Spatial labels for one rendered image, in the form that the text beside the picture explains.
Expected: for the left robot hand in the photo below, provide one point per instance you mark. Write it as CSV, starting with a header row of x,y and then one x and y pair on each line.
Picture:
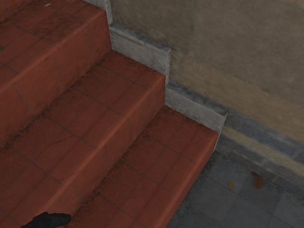
x,y
46,220

